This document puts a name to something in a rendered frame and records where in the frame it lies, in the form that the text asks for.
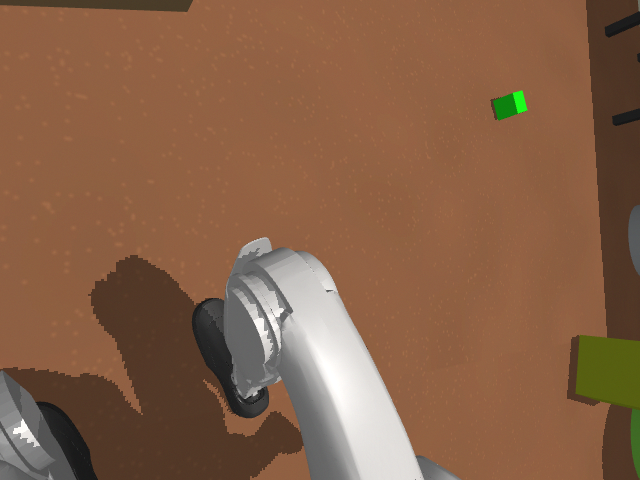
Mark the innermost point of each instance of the right robot foot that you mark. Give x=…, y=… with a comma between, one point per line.
x=208, y=329

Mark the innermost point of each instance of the left robot foot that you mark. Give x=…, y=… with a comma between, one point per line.
x=70, y=441

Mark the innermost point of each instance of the right robot hand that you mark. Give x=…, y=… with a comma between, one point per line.
x=432, y=471

